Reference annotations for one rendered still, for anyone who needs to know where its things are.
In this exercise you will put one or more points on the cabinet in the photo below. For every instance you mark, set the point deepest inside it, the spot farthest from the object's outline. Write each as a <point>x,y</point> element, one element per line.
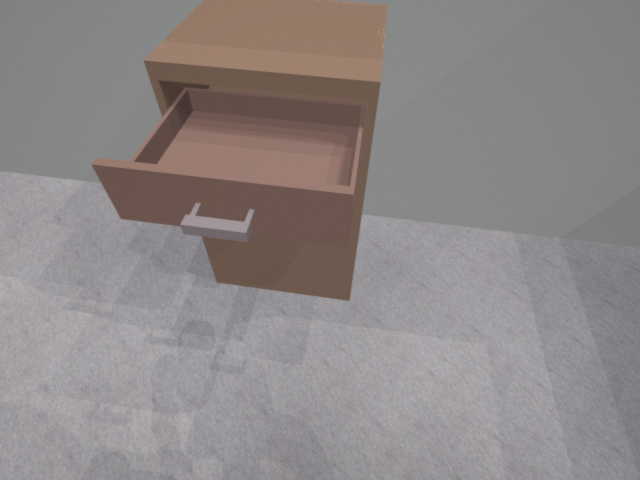
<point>310,49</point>

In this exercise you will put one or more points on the drawer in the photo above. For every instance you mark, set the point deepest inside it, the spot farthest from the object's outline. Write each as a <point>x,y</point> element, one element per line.
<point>292,160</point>

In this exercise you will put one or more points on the handle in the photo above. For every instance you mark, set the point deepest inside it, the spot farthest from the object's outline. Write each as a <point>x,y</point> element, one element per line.
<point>217,228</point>

